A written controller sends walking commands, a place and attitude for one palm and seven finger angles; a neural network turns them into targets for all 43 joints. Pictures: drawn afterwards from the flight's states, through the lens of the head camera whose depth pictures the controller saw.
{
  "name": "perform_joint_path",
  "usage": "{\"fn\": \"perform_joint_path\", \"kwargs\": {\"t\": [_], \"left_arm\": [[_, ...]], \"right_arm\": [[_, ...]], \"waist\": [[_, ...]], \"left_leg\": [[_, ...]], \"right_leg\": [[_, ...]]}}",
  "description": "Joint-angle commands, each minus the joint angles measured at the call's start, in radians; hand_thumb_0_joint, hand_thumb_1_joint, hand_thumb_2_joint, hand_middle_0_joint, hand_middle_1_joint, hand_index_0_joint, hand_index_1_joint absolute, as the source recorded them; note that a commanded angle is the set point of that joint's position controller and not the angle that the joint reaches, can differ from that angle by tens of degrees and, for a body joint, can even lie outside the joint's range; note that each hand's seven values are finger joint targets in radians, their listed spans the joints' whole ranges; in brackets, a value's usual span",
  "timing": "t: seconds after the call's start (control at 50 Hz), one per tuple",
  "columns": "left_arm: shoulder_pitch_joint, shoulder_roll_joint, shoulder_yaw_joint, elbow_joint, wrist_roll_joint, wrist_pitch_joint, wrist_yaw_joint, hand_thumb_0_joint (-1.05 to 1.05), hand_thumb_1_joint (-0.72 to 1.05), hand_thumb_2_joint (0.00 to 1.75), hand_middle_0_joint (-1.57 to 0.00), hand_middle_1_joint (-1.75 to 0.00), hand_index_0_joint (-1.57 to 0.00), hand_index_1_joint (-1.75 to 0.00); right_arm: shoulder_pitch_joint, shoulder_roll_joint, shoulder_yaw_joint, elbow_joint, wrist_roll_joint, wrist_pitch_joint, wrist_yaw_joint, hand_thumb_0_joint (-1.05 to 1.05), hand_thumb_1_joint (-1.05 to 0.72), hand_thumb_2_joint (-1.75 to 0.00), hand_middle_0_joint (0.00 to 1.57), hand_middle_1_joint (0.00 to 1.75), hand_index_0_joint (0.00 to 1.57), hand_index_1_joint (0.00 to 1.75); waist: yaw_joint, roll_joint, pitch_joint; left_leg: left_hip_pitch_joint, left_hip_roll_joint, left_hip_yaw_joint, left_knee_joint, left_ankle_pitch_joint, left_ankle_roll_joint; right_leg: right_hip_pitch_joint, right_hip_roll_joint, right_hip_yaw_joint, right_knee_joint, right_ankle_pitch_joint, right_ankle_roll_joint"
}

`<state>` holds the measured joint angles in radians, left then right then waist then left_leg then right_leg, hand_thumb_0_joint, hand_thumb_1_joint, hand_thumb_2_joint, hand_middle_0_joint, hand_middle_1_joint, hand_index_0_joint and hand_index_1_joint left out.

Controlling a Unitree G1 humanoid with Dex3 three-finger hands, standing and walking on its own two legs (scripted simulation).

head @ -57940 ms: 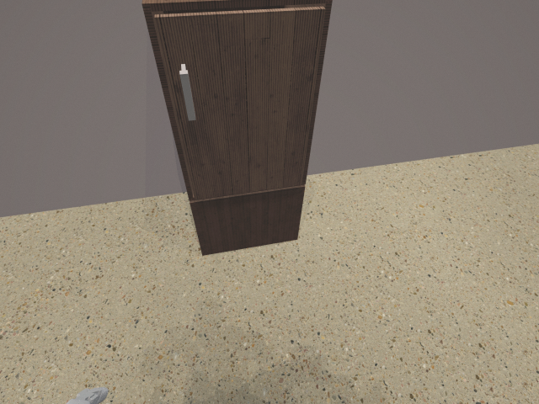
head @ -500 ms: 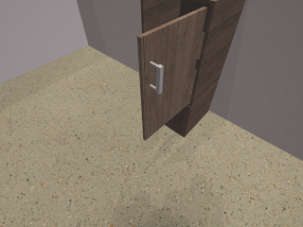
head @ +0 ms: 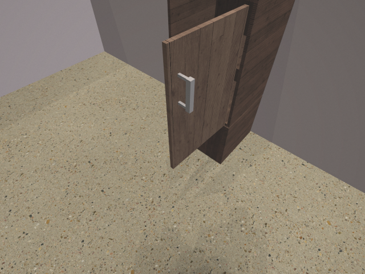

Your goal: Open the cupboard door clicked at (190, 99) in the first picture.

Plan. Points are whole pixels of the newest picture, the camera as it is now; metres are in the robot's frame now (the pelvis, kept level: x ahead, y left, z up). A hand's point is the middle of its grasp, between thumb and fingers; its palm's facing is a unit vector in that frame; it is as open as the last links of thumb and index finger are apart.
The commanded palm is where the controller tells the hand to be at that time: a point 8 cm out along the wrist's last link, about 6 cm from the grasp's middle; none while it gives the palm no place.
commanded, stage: look to check the result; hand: left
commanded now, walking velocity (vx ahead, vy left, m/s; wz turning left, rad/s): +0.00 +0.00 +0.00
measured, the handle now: (185, 93) +0.63 +0.03 +0.04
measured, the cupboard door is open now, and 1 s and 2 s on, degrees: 87 87 87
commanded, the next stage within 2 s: stand and wait in 0.28 s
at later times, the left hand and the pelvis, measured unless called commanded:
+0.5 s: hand out of the picture +0.01 +0.16 -0.17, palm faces +0.04 -0.98 -0.20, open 7.4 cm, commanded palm none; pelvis +0.01 -0.01 +0.00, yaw +0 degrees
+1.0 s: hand out of the picture +0.03 +0.17 -0.17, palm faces +0.03 -0.97 -0.23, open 7.4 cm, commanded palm none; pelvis +0.02 -0.02 +0.00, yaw +0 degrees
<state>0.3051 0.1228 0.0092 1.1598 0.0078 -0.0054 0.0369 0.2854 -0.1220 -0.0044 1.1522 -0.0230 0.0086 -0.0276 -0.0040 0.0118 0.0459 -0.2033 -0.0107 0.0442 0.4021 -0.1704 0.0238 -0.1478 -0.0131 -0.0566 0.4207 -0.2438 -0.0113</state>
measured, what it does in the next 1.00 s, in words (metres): stands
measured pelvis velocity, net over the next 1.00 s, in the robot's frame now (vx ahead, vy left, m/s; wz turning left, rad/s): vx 0.02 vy -0.02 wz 0.00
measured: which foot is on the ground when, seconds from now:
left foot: down 0.00-1.00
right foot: down 0.00-1.00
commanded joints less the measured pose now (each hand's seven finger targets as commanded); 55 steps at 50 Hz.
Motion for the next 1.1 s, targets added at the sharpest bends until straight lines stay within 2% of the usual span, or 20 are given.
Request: {"fn": "perform_joint_path", "kwargs": {"t": [0.0,0.1,0.16,0.26,0.36,0.42,0.44,0.46,0.64,0.8,0.88,0.98,1.08], "left_arm": [[0.066,0.100,0.015,-0.017,0.001,-0.014,0.003,0.00,0.90,0.90,-0.20,-0.30,-0.20,-0.30],[0.056,0.108,0.016,-0.015,0.001,-0.013,0.002,0.00,0.90,0.90,-0.20,-0.30,-0.20,-0.30],[0.053,0.112,0.016,-0.016,0.002,-0.014,0.002,0.00,0.90,0.90,-0.20,-0.30,-0.20,-0.30],[0.043,0.120,0.019,-0.019,0.001,-0.016,0.001,0.00,0.90,0.90,-0.20,-0.30,-0.20,-0.30],[0.031,0.132,0.022,-0.022,0.001,-0.019,0.001,0.00,0.90,0.90,-0.20,-0.30,-0.20,-0.30],[0.025,0.134,0.020,-0.022,-0.001,-0.018,0.000,0.00,0.90,0.90,-0.20,-0.30,-0.20,-0.30],[0.028,0.142,0.023,-0.024,0.001,-0.020,0.000,0.00,0.90,0.90,-0.20,-0.30,-0.20,-0.30],[0.023,0.137,0.020,-0.023,0.000,-0.019,0.000,0.00,0.90,0.90,-0.20,-0.30,-0.20,-0.30],[0.005,0.167,0.027,-0.031,0.000,-0.024,-0.003,0.00,0.90,0.90,-0.20,-0.30,-0.20,-0.30],[-0.015,0.184,0.027,-0.033,-0.001,-0.026,-0.004,0.00,0.90,0.90,-0.20,-0.30,-0.20,-0.30],[-0.029,0.193,0.026,-0.032,0.000,-0.024,-0.006,0.00,0.90,0.90,-0.20,-0.30,-0.20,-0.30],[-0.040,0.208,0.028,-0.035,-0.001,-0.028,-0.006,0.00,0.90,0.90,-0.20,-0.30,-0.20,-0.30],[-0.050,0.217,0.028,-0.037,-0.001,-0.028,-0.007,0.00,0.90,0.90,-0.20,-0.30,-0.20,-0.30]], "right_arm": [[0.068,-0.087,-0.013,-0.016,0.003,-0.010,-0.010,0.00,-0.90,-0.90,0.20,0.30,0.20,0.30],[0.057,-0.096,-0.011,-0.016,0.002,-0.011,-0.010,0.00,-0.90,-0.90,0.20,0.30,0.20,0.30],[0.052,-0.101,-0.012,-0.017,0.003,-0.011,-0.009,0.00,-0.90,-0.90,0.20,0.30,0.20,0.30],[0.036,-0.112,-0.012,-0.018,0.003,-0.015,-0.010,0.00,-0.90,-0.90,0.20,0.30,0.20,0.30],[0.026,-0.126,-0.013,-0.017,0.004,-0.019,-0.011,0.00,-0.90,-0.90,0.20,0.30,0.20,0.30],[0.021,-0.129,-0.011,-0.016,0.003,-0.017,-0.011,0.00,-0.90,-0.90,0.20,0.30,0.20,0.30],[0.020,-0.135,-0.012,-0.019,0.005,-0.017,-0.011,0.00,-0.90,-0.90,0.20,0.30,0.20,0.30],[0.016,-0.132,-0.013,-0.017,0.003,-0.016,-0.011,0.00,-0.90,-0.90,0.20,0.30,0.20,0.30],[-0.004,-0.163,-0.015,-0.023,0.004,-0.020,-0.011,0.00,-0.90,-0.90,0.20,0.30,0.20,0.30],[-0.023,-0.179,-0.015,-0.024,0.003,-0.021,-0.011,0.00,-0.90,-0.90,0.20,0.30,0.20,0.30],[-0.035,-0.186,-0.014,-0.022,0.003,-0.019,-0.009,0.00,-0.90,-0.90,0.20,0.30,0.20,0.30],[-0.048,-0.204,-0.015,-0.027,0.003,-0.022,-0.009,0.00,-0.90,-0.90,0.20,0.30,0.20,0.30],[-0.062,-0.214,-0.016,-0.027,0.003,-0.021,-0.009,0.00,-0.90,-0.90,0.20,0.30,0.20,0.30]], "waist": [[-0.007,-0.004,0.052],[-0.007,0.003,0.054],[-0.006,-0.020,0.053],[-0.005,0.004,0.027],[-0.002,-0.012,0.026],[-0.002,-0.001,0.037],[0.000,-0.019,0.034],[-0.003,-0.005,0.044],[0.001,-0.016,0.005],[-0.002,-0.003,0.000],[-0.002,-0.004,0.020],[-0.002,-0.014,-0.006],[-0.001,-0.010,0.000]], "left_leg": [[0.016,0.100,-0.093,-0.074,0.028,0.007],[0.014,0.103,-0.097,-0.083,0.023,0.006],[0.016,0.102,-0.098,-0.083,0.023,0.007],[0.034,0.106,-0.099,-0.078,0.067,0.008],[0.043,0.110,-0.097,-0.077,0.111,0.008],[0.040,0.108,-0.097,-0.082,0.095,0.005],[0.042,0.109,-0.098,-0.082,0.095,0.007],[0.041,0.109,-0.097,-0.082,0.088,0.006],[0.063,0.113,-0.099,-0.081,0.120,0.007],[0.073,0.115,-0.097,-0.083,0.140,0.003],[0.065,0.117,-0.100,-0.094,0.120,0.003],[0.081,0.119,-0.099,-0.091,0.144,0.002],[0.083,0.121,-0.099,-0.094,0.142,0.000]], "right_leg": [[-0.074,-0.094,0.086,-0.112,0.028,-0.029],[-0.067,-0.092,0.085,-0.113,0.032,-0.029],[-0.065,-0.095,0.084,-0.118,0.024,-0.029],[-0.044,-0.096,0.084,-0.115,0.062,-0.029],[-0.029,-0.099,0.082,-0.117,0.104,-0.029],[-0.030,-0.097,0.086,-0.123,0.092,-0.029],[-0.030,-0.097,0.084,-0.126,0.089,-0.030],[-0.036,-0.098,0.088,-0.129,0.086,-0.031],[-0.009,-0.098,0.091,-0.132,0.120,-0.033],[0.007,-0.104,0.093,-0.137,0.159,-0.034],[-0.001,-0.103,0.092,-0.147,0.129,-0.035],[0.016,-0.105,0.095,-0.146,0.167,-0.035],[0.015,-0.106,0.097,-0.152,0.172,-0.036]]}}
